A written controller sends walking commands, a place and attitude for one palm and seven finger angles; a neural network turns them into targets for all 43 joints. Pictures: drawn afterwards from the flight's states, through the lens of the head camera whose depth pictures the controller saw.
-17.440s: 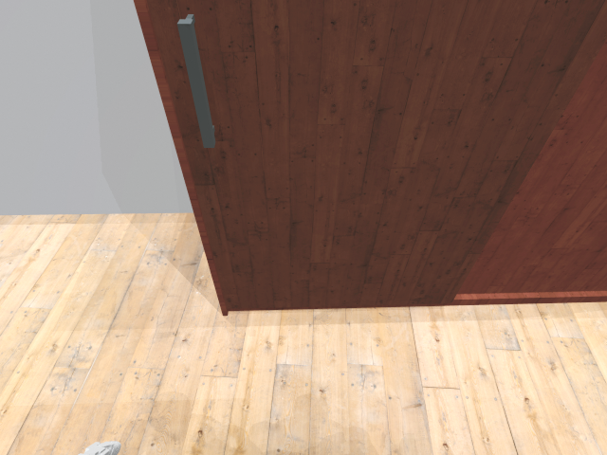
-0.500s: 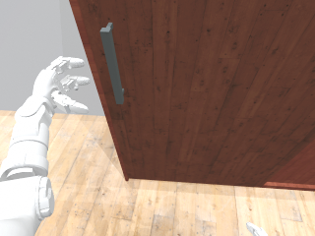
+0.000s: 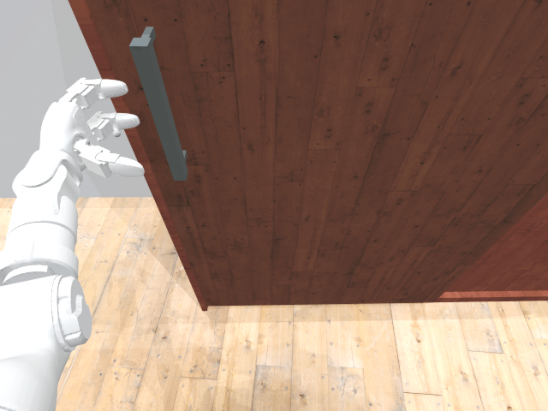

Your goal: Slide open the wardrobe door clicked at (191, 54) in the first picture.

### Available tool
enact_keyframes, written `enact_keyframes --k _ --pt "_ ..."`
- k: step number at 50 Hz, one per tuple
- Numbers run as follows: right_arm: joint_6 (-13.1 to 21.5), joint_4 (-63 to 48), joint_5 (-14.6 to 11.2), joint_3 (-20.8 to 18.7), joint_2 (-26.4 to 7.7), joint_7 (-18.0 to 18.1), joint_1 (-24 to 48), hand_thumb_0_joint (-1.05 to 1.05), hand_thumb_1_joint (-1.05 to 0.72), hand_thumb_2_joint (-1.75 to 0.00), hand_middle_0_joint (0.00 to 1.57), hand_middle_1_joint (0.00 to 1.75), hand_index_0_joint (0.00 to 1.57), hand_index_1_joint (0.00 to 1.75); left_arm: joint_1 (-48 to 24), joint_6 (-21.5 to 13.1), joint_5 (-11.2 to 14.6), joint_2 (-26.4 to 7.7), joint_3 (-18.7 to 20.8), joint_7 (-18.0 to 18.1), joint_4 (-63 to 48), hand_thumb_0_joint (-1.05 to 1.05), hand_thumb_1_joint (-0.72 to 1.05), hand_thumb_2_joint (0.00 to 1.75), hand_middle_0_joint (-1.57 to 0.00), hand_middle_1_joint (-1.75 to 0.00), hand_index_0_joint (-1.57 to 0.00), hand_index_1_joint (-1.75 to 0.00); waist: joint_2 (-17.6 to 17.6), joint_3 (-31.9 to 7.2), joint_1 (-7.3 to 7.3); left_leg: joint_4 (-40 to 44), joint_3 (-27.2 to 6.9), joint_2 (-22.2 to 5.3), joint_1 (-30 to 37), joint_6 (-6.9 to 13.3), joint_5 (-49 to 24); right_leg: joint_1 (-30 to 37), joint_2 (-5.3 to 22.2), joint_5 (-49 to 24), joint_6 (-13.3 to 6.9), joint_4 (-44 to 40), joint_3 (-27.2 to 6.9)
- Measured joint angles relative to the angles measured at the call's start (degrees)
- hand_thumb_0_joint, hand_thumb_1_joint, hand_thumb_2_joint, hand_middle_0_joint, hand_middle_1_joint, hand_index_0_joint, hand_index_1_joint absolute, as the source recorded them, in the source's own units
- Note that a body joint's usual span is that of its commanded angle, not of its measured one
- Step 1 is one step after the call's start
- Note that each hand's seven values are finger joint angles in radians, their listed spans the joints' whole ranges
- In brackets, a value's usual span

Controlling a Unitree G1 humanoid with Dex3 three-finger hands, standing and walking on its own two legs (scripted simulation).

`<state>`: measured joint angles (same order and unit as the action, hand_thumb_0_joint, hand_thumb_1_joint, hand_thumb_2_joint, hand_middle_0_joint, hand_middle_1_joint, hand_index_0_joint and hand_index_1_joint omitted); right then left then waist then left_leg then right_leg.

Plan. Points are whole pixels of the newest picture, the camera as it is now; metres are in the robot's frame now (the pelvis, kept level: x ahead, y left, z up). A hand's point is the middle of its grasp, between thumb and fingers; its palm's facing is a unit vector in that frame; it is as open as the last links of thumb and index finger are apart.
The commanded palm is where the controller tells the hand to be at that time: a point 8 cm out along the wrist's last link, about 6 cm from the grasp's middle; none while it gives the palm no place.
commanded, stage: move the hooked fingers beside the handle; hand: left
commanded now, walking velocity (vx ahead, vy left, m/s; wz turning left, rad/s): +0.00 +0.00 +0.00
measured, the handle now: (166, 113) +0.52 +0.15 +0.15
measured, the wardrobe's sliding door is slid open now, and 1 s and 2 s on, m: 0.00 0.00 0.00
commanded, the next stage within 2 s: feel for the door with the fingertips in 0.64 s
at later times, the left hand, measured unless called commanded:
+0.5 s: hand (115, 139) +0.45 +0.21 +0.16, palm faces -0.02 -1.00 +0.01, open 14.0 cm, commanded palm +0.43 +0.27 +0.16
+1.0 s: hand (138, 140) +0.46 +0.18 +0.16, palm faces -0.05 -1.00 +0.00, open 14.0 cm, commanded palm +0.43 +0.23 +0.16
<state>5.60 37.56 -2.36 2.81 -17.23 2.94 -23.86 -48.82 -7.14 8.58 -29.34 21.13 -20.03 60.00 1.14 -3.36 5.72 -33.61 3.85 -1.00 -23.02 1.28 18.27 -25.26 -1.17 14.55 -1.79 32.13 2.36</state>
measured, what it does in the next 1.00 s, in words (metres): stands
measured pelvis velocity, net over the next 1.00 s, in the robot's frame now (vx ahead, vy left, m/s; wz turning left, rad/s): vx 0.00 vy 0.00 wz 0.01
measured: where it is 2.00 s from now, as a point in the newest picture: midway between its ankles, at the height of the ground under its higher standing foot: outside the picture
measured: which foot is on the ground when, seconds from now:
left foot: down 0.00-1.00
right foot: down 0.00-1.00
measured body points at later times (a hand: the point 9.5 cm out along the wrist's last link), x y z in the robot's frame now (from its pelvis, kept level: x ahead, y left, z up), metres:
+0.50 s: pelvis +0.00 +0.00 +0.00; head +0.03 +0.01 +0.45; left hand +0.45 +0.26 +0.16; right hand +0.08 -0.26 -0.11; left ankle -0.02 +0.10 -0.73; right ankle +0.01 -0.10 -0.73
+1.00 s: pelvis +0.00 +0.00 +0.00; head +0.03 +0.00 +0.45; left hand +0.45 +0.23 +0.16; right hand +0.05 -0.26 -0.12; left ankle -0.02 +0.10 -0.73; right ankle +0.01 -0.10 -0.73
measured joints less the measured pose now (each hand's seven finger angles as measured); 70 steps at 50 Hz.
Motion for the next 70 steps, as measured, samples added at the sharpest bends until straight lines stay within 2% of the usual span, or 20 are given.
enact_keyframes --k 9,17,22,28,40,46,51,57,62,70 --pt "-0.6 -0.8 -0.2 0.0 0.2 0.2 1.0 0.01 -0.9 -0.9 0.2 0.3 0.21 0.3 2.6 -0.1 0.6 1.0 -0.1 0.1 -2.7 -0.01 -0.5 0.3 -0.3 -1.2 -0.3 -1.2 -0.1 0.0 -0.7 -0.4 -0.1 0.0 0.3 0.1 0.3 0.5 0.0 0.1 0.1 0.1 0.1" --pt "0.0 -0.7 -0.1 0.4 0.2 0.5 2.8 0.01 -0.9 -0.9 0.2 0.3 0.21 0.3 0.3 0.3 0.8 2.0 -2.4 0.7 -1.3 -0.01 -0.51 0.3 -0.3 -1.2 -0.3 -1.2 -0.1 0.1 -1.27 -0.9 -1.1 0.5 -0.1 0.3 0.2 0.7 0.5 0.2 0.3 0.2 1.0" --pt "0.2 -0.9 0.0 0.6 0.4 0.4 3.4 0.01 -0.9 -0.9 0.2 0.3 0.21 0.3 -1.1 -0.1 0.6 2.3 -3.1 1.0 0.2 -0.01 -0.51 0.3 -0.3 -1.2 -0.3 -1.2 -0.2 0.0 -1.14 -1.2 -1.1 0.6 -0.6 0.3 0.2 0.2 0.7 0.3 0.3 0.7 1.1" --pt "0.0 -1.3 0.1 0.9 0.6 0.2 3.1 0.01 -0.9 -0.9 0.2 0.3 0.21 0.3 -1.5 -0.7 -0.1 1.6 -1.8 1.2 1.3 -0.01 -0.5 0.3 -0.3 -1.2 -0.3 -1.2 -0.3 0.0 -0.67 -1.6 -0.8 0.6 -1.3 0.4 0.3 -0.7 0.6 0.4 0.3 1.2 0.7" --pt "-0.3 0.1 0.3 0.4 0.2 0.2 0.6 0.01 -0.9 -0.9 0.2 0.3 0.21 0.3 -2.0 -1.1 0.1 1.7 -2.4 1.7 1.1 -0.01 -0.5 0.3 -0.3 -1.2 -0.3 -1.2 0.0 0.2 -0.28 -1.8 -0.8 0.5 -1.9 0.3 0.4 -1.3 0.6 0.4 0.3 1.2 0.7" --pt "-0.4 0.3 0.3 -0.2 0.3 -0.4 0.0 0.01 -0.9 -0.9 0.2 0.3 0.21 0.3 0.8 -0.5 1.2 4.4 -3.0 2.5 -3.1 -0.01 -0.5 0.3 -0.3 -1.2 -0.3 -1.2 0.4 -0.6 -0.73 -1.1 -0.4 0.3 -0.7 0.3 0.5 -0.4 0.3 0.4 0.3 0.7 0.3" --pt "-0.5 -0.2 0.3 -0.3 0.6 -0.6 1.0 0.01 -0.9 -0.9 0.2 0.3 0.21 0.3 2.0 0.9 0.4 6.7 -4.3 4.9 -4.9 -0.01 -0.51 0.3 -0.3 -1.2 -0.3 -1.2 0.6 -0.3 -0.95 -0.8 -0.5 0.3 0.1 0.2 0.4 0.4 0.3 0.5 0.2 0.7 0.4" --pt "0.1 -0.2 0.4 0.1 1.2 -0.3 3.2 0.01 -0.9 -0.9 0.2 0.3 0.21 0.3 0.2 0.4 -0.5 8.5 -5.3 7.5 -3.6 -0.01 -0.51 0.3 -0.3 -1.2 -0.3 -1.2 0.4 0.4 -1.16 -0.7 -0.8 0.3 0.4 -0.1 0.1 0.6 0.3 0.4 -0.1 0.8 0.7" --pt "0.5 -0.4 0.5 0.5 1.5 -0.2 4.2 0.01 -0.9 -0.9 0.2 0.3 0.21 0.3 -2.2 -0.7 -1.7 7.6 -4.5 8.1 -0.7 -0.01 -0.5 0.3 -0.31 -1.2 -0.3 -1.2 0.2 0.5 -0.76 -0.6 -0.8 0.2 0.0 -0.3 -0.2 0.1 0.2 0.3 -0.3 1.0 0.7" --pt "0.3 -0.4 0.3 0.7 0.8 -0.2 3.0 0.01 -0.9 -0.9 0.2 0.3 0.21 0.3 -5.8 -1.0 -1.8 3.6 -3.1 6.1 5.0 -0.01 -0.5 0.3 -0.31 -1.2 -0.3 -1.2 0.1 0.4 0.17 -1.1 -0.9 -0.1 -1.6 -0.6 -0.2 -1.5 -0.1 0.2 -0.6 1.4 0.8"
